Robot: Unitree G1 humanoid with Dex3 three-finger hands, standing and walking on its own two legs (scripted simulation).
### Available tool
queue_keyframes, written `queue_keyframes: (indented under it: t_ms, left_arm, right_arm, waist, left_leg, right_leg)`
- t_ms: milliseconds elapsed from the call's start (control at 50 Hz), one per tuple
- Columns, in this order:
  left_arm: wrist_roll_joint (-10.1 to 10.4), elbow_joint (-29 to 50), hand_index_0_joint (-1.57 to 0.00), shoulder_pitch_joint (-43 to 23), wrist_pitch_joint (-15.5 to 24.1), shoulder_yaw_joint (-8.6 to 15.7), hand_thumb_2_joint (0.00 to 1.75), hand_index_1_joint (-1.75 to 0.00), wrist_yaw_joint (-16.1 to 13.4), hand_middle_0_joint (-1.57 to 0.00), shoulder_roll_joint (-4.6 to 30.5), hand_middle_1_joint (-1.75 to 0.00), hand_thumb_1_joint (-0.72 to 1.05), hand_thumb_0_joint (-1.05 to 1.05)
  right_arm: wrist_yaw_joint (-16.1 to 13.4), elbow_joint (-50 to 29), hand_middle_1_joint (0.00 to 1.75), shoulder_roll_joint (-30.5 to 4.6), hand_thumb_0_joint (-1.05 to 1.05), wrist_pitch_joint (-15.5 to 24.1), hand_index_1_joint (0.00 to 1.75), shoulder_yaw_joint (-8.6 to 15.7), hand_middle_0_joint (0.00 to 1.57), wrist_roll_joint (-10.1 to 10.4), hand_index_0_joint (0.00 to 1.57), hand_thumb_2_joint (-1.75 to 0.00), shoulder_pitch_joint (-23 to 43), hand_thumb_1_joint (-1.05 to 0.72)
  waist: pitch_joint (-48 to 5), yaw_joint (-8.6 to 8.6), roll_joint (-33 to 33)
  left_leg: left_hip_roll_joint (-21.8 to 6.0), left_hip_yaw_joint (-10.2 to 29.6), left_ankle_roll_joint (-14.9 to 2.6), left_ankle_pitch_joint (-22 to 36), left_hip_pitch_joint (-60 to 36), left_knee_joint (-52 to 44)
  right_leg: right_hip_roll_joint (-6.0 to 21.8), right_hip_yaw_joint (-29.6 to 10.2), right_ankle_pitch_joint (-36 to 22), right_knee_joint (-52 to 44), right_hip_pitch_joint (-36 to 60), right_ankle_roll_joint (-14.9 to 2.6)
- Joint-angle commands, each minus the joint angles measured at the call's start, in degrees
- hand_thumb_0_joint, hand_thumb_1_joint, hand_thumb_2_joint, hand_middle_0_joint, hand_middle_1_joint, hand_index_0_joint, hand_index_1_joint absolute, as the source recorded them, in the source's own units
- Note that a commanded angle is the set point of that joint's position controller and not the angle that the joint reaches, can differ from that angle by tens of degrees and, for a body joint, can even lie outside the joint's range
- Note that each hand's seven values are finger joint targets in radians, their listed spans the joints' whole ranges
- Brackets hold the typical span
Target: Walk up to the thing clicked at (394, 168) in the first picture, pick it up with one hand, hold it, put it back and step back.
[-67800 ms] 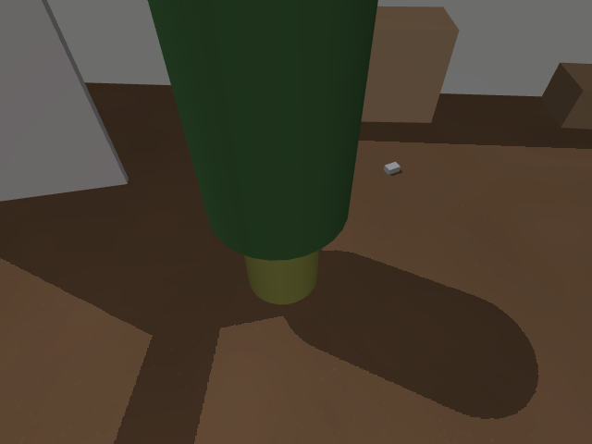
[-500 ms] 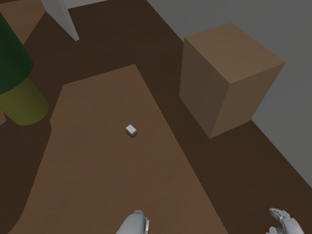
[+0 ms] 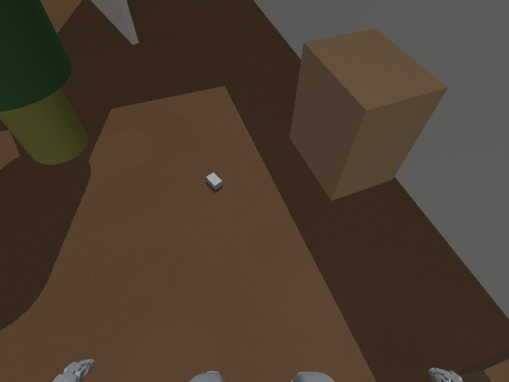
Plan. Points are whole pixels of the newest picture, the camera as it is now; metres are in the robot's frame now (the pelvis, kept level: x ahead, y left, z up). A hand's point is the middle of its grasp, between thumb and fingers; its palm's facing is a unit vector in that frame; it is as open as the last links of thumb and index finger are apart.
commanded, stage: step back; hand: left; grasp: from above
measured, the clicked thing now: (214, 181) +1.04 +0.24 -0.75
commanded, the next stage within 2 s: stand in 1.16 s
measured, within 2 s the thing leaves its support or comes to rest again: neither
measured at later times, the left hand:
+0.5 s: hand out of the picture -0.01 +0.27 -0.14, palm faces +0.03 -0.92 -0.39, open 7.4 cm
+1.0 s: hand out of the picture +0.03 +0.27 -0.16, palm faces +0.06 -0.93 -0.37, open 7.4 cm
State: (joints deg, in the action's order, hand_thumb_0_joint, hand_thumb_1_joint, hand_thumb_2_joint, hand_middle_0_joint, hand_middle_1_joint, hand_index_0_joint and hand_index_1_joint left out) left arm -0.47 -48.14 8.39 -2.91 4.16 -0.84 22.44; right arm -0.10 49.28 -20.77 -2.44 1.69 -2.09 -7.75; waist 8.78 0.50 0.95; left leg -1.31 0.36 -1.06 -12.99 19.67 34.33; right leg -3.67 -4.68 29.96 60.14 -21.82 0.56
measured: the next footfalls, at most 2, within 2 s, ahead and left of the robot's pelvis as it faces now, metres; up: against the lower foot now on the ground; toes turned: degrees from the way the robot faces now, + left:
right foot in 0.08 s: -0.01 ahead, -0.13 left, +0.00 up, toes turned +0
left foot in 0.36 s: +0.00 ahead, +0.12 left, +0.00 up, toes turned -1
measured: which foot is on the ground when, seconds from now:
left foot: down 0.00-0.12, up 0.14-0.34, down 0.36-0.62, up 0.64-0.84, down 0.86-1.00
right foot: up 0.00-0.06, down 0.08-1.00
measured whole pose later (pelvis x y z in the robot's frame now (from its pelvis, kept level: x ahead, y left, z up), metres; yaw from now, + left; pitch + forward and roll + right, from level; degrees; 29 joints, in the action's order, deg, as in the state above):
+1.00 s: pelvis -0.03 +0.00 +0.00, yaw +2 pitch -2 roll +0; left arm 0.0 -58.8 8.8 0.6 2.5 -0.5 21.9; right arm 0.7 58.5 -19.8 0.4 1.9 -1.1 -6.6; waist 5.6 1.9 1.3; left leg -1.2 -1.3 0.1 -14.8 16.9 34.1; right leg 1.9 1.2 21.3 34.6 -11.0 0.1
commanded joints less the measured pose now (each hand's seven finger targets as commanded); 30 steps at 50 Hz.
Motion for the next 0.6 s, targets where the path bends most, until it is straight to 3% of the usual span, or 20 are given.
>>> queue_keyframes:
  t_ms: [0, 20, 40, 60, 80, 100, 120, 140, 160, 240, 280, 320, 340, 360, 380, 400, 420, 500, 560, 580]
  left_arm:
    - [-0.8, 1.0, -0.20, 4.2, 2.9, 2.5, 0.90, -0.30, 0.2, -0.20, 9.6, -0.30, 0.90, 0.00]
    - [-1.1, -1.0, -0.20, 6.3, 3.5, 2.6, 0.90, -0.30, 0.3, -0.20, 9.4, -0.30, 0.90, 0.00]
    - [-1.6, -3.1, -0.20, 8.7, 4.0, 2.9, 0.90, -0.30, 0.0, -0.20, 9.6, -0.30, 0.90, 0.00]
    - [-2.4, -3.7, -0.20, 9.3, 4.5, 3.9, 0.90, -0.30, -0.3, -0.20, 12.8, -0.30, 0.90, 0.00]
    - [-2.5, -1.3, -0.20, 6.0, 4.8, 5.0, 0.90, -0.30, -0.3, -0.20, 18.0, -0.30, 0.90, 0.00]
    - [-2.7, -0.3, -0.20, 1.2, 4.7, 5.4, 0.90, -0.30, -0.3, -0.20, 21.2, -0.30, 0.90, 0.00]
    - [-2.1, 0.3, -0.20, -1.6, 5.1, 4.7, 0.90, -0.30, -0.3, -0.20, 17.4, -0.30, 0.90, 0.00]
    - [-1.8, 0.1, -0.20, -3.1, 5.6, 3.7, 0.90, -0.30, -0.4, -0.20, 14.6, -0.30, 0.90, 0.00]
    - [-1.9, -0.6, -0.20, -2.3, 5.7, 3.5, 0.90, -0.30, -0.5, -0.20, 13.6, -0.30, 0.90, 0.00]
    - [-2.2, -1.8, -0.20, 2.4, 5.9, 3.7, 0.90, -0.30, 0.1, -0.20, 14.3, -0.30, 0.90, 0.00]
    - [-2.0, -2.1, -0.20, 2.6, 5.4, 3.5, 0.90, -0.30, 0.4, -0.20, 14.8, -0.30, 0.90, 0.00]
    - [-1.6, -1.7, -0.20, 0.7, 4.7, 2.7, 0.90, -0.30, 0.6, -0.20, 14.1, -0.30, 0.90, 0.00]
    - [-1.5, -1.7, -0.20, 1.4, 4.6, 1.8, 0.90, -0.30, 0.7, -0.20, 12.0, -0.30, 0.90, 0.00]
    - [-0.8, -1.6, -0.20, 0.3, 4.6, 1.0, 0.90, -0.30, 0.9, -0.20, 9.2, -0.30, 0.90, 0.00]
    - [-0.2, -2.3, -0.20, -1.7, 4.4, 1.6, 0.90, -0.30, 0.8, -0.20, 10.1, -0.30, 0.90, 0.00]
    - [-0.4, -2.6, -0.20, -0.7, 4.4, 2.1, 0.90, -0.30, 0.8, -0.20, 11.5, -0.30, 0.90, 0.00]
    - [-0.5, -2.9, -0.20, 0.0, 4.5, 2.0, 0.90, -0.30, 0.9, -0.20, 11.3, -0.30, 0.90, 0.00]
    - [-0.4, -5.2, -0.20, 2.9, 5.4, 2.0, 0.90, -0.30, 1.1, -0.20, 10.0, -0.30, 0.90, 0.00]
    - [-1.3, -7.9, -0.20, 6.7, 6.0, 2.5, 0.90, -0.30, 0.5, -0.20, 10.2, -0.30, 0.90, 0.00]
    - [-1.9, -8.0, -0.20, 8.5, 6.2, 3.3, 0.90, -0.30, 0.1, -0.20, 13.1, -0.30, 0.90, 0.00]
  right_arm:
    - [-0.8, -3.2, 0.30, -16.0, 0.00, 1.2, 0.30, 5.1, 0.20, -0.5, 0.20, -0.90, -0.1, -0.90]
    - [-0.5, -2.8, 0.30, -16.5, 0.00, 0.7, 0.30, 5.1, 0.20, -0.3, 0.20, -0.90, -0.5, -0.90]
    - [-0.4, -2.5, 0.30, -15.1, 0.00, 0.4, 0.30, 4.6, 0.20, -0.1, 0.20, -0.90, 0.1, -0.90]
    - [-0.3, -3.1, 0.30, -11.4, 0.00, 0.5, 0.30, 3.6, 0.20, 0.3, 0.20, -0.90, -0.5, -0.90]
    - [-0.3, -4.8, 0.30, -8.8, 0.00, 0.8, 0.30, 2.8, 0.20, 0.5, 0.20, -0.90, 2.3, -0.90]
    - [-0.9, -3.8, 0.30, -12.8, 0.00, 0.9, 0.30, 4.2, 0.20, 0.5, 0.20, -0.90, 4.6, -0.90]
    - [-0.7, -2.3, 0.30, -13.5, 0.00, 1.0, 0.30, 4.3, 0.20, 0.9, 0.20, -0.90, 2.8, -0.90]
    - [-0.4, -0.9, 0.30, -12.3, 0.00, 1.6, 0.30, 4.0, 0.20, 1.4, 0.20, -0.90, 1.2, -0.90]
    - [-0.4, -0.5, 0.30, -11.3, 0.00, 2.0, 0.30, 3.6, 0.20, 1.2, 0.20, -0.90, 0.8, -0.90]
    - [0.4, -0.1, 0.30, -11.1, 0.00, 3.0, 0.30, 3.2, 0.20, 0.3, 0.20, -0.90, 1.6, -0.90]
    - [0.6, 0.6, 0.30, -11.1, 0.00, 3.5, 0.30, 3.7, 0.20, 0.2, 0.20, -0.90, 1.5, -0.90]
    - [0.5, 2.6, 0.30, -10.9, 0.00, 4.2, 0.30, 4.2, 0.20, 0.3, 0.20, -0.90, -2.6, -0.90]
    - [0.3, 3.3, 0.30, -11.3, 0.00, 4.7, 0.30, 4.7, 0.20, 0.0, 0.20, -0.90, -3.8, -0.90]
    - [0.2, 3.5, 0.30, -14.4, 0.00, 5.0, 0.30, 5.4, 0.20, -0.2, 0.20, -0.90, -4.7, -0.90]
    - [0.4, 3.6, 0.30, -17.1, 0.00, 4.9, 0.30, 5.8, 0.20, 0.0, 0.20, -0.90, -5.5, -0.90]
    - [0.6, 3.1, 0.30, -17.8, 0.00, 5.0, 0.30, 5.8, 0.20, 0.0, 0.20, -0.90, -5.1, -0.90]
    - [0.6, 2.7, 0.30, -16.9, 0.00, 5.2, 0.30, 5.5, 0.20, -0.4, 0.20, -0.90, -4.3, -0.90]
    - [0.6, 2.6, 0.30, -15.3, 0.00, 4.7, 0.30, 4.9, 0.20, -0.1, 0.20, -0.90, -1.1, -0.90]
    - [0.7, 1.6, 0.30, -11.7, 0.00, 3.4, 0.30, 3.7, 0.20, 0.9, 0.20, -0.90, 1.6, -0.90]
    - [0.6, 0.8, 0.30, -8.8, 0.00, 3.3, 0.30, 2.9, 0.20, 1.3, 0.20, -0.90, 1.6, -0.90]
  waist:
    - [-12.2, -1.24, -12.6]
    - [-12.1, -0.54, -11.6]
    - [-12.6, 0.85, -9.7]
    - [-10.8, 0.59, -0.6]
    - [-7.6, 2.37, 8.9]
    - [-3.7, 3.11, 9.5]
    - [-1.0, 0.92, 3.1]
    - [-1.5, -0.49, 0.9]
    - [-3.0, -0.43, 2.9]
    - [-4.1, 2.64, 7.7]
    - [-3.9, 2.55, 8.5]
    - [-6.0, -0.09, 6.4]
    - [-7.6, -0.76, 4.4]
    - [-9.4, -1.50, -4.2]
    - [-8.5, -1.44, -7.3]
    - [-7.0, -1.47, -7.1]
    - [-5.3, -1.13, -7.3]
    - [-6.1, 0.03, -11.1]
    - [-8.2, 3.12, -7.3]
    - [-8.1, 4.26, 0.5]
  left_leg:
    - [-11.5, 12.8, -10.59, -6.2, -10.2, -10.3]
    - [-9.8, 10.5, -9.23, -6.6, -8.1, -8.5]
    - [-8.4, 8.2, -7.18, -4.7, -4.1, -3.4]
    - [-4.2, 5.5, -3.52, -10.5, 7.2, 4.5]
    - [2.9, 4.8, 0.41, -17.6, 13.0, 8.2]
    - [1.0, 10.1, 1.68, -18.6, 6.4, 16.6]
    - [0.9, 11.5, 1.51, -14.4, 5.6, 18.6]
    - [3.0, 9.9, 1.36, -10.7, 6.2, 18.4]
    - [3.2, 8.5, 1.48, -10.1, 5.6, 17.5]
    - [2.2, 4.5, 1.76, -12.8, 5.4, 7.1]
    - [2.2, 1.4, 1.58, -13.2, 1.0, 1.2]
    - [3.4, -0.4, 0.31, -6.7, -8.8, -10.3]
    - [1.9, 2.9, -0.68, -3.1, -15.2, -12.6]
    - [-6.5, 17.6, -4.39, -8.1, -17.8, -14.2]
    - [-12.6, 25.7, -9.31, -22.9, -11.4, -18.6]
    - [-15.6, 28.6, -12.29, -26.3, -8.6, -20.7]
    - [-15.1, 28.3, -12.59, -24.0, -8.7, -21.0]
    - [-11.0, 18.6, -9.75, -12.2, -6.2, -17.5]
    - [-5.0, 9.5, -3.77, -10.0, 5.0, -8.5]
    - [-0.6, 6.9, -0.80, -11.3, 12.0, 0.4]
  right_leg:
    - [2.5, 3.9, 0.0, -26.1, 5.7, -1.00]
    - [1.0, 6.2, -5.0, -35.3, 10.7, -1.84]
    - [1.6, 4.6, -10.4, -42.4, 16.3, -2.85]
    - [8.1, -8.3, -6.4, -42.7, 20.5, -4.58]
    - [20.7, -25.6, 8.1, -46.6, 11.0, -9.78]
    - [27.2, -31.1, 13.2, -48.6, -3.0, -15.98]
    - [23.5, -23.6, 8.0, -45.9, -2.8, -14.15]
    - [18.3, -15.7, -4.1, -42.4, 2.0, -11.61]
    - [16.6, -12.4, -8.5, -41.8, 3.8, -10.33]
    - [16.0, -10.4, -7.0, -41.3, 10.9, -9.52]
    - [17.0, -10.5, -6.9, -40.9, 9.4, -9.91]
    - [15.4, -6.7, -11.2, -35.9, 7.0, -8.23]
    - [13.7, -4.3, -16.5, -31.5, 3.8, -6.58]
    - [8.2, 0.3, -12.6, -25.4, -2.9, -3.30]
    - [3.7, 5.7, -0.3, -18.4, -1.5, -2.60]
    - [4.6, 3.7, 1.7, -13.8, -1.3, -2.47]
    - [5.4, 2.2, 2.3, -11.6, -3.6, -2.43]
    - [5.1, 5.2, -3.0, -22.6, 3.3, -2.15]
    - [2.7, 6.5, -12.8, -36.1, 20.9, -2.82]
    - [10.6, -7.7, -3.8, -41.4, 23.8, -5.35]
